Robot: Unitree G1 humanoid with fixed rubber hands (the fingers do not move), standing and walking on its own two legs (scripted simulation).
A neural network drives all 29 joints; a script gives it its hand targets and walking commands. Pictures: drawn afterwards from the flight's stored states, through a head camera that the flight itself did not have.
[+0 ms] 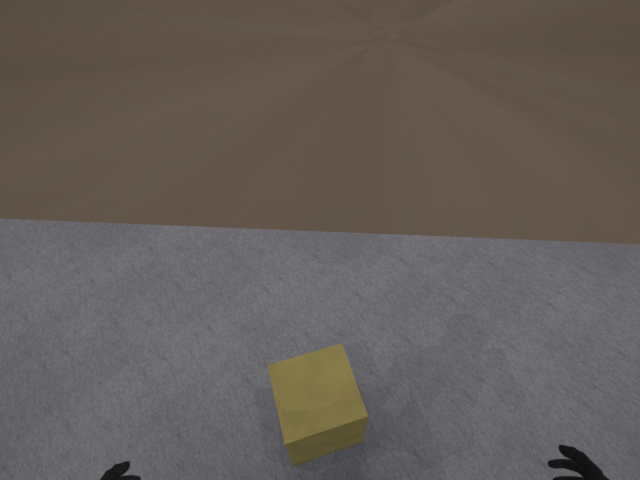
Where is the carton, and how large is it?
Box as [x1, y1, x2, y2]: [268, 343, 367, 465]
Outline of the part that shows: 341,343 268,365 284,443 293,465 362,442 367,420 367,414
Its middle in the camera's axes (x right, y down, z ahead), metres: -0.01 +0.47 +1.09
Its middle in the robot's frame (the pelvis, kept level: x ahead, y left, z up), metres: +0.41 +0.05 -0.66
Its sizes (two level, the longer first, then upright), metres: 0.210 0.200 0.250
